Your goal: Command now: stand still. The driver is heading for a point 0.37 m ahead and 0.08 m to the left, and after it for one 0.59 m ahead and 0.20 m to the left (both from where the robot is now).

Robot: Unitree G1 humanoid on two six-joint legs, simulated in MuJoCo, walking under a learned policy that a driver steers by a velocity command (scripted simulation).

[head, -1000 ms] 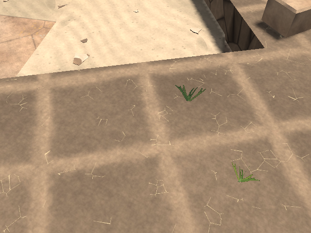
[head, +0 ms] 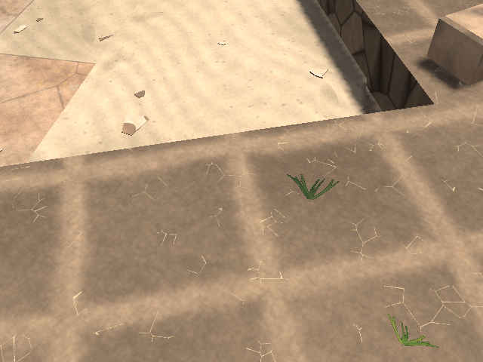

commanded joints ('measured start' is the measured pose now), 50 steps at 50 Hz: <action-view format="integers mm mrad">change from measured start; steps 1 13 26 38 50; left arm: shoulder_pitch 22 -31 252 218 69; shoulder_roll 130 65 80 181 131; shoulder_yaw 24 10 16 37 39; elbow -16 -16 76 49 -150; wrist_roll -1 -24 -7 -4 10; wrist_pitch -5 -58 -90 -80 -114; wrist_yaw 5 -8 -46 -6 -7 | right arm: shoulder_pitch -14 131 -69 -231 5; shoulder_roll -105 -181 -91 -87 -129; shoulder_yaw -21 -48 -43 -39 -73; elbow -27 45 -73 -205 -182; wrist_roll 2 32 42 32 14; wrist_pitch -3 -46 -109 -78 -91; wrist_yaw -6 -8 33 74 29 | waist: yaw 3 -39 59 -4 45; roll -14 137 -94 -125 17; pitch -67 104 37 23 -30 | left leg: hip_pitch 57 28 -693 -268 -94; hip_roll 51 230 112 -15 151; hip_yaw -48 -396 -51 81 -350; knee -43 -210 610 109 -325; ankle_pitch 287 -534 -59 205 155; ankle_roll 29 197 38 108 289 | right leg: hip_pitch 3 -312 404 279 -386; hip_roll -31 38 -240 -230 -107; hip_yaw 29 -39 223 -125 64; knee -62 158 -263 -236 600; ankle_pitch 314 -204 466 945 21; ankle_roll -24 -86 -205 -130 -3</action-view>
